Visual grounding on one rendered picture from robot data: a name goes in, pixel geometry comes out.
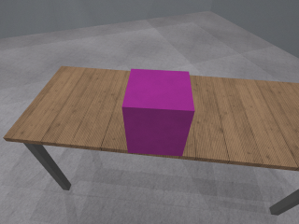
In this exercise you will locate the table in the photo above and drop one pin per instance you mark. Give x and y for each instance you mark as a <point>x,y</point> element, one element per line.
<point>236,121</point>

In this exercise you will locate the carton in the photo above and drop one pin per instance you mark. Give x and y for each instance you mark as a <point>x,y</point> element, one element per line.
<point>157,111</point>

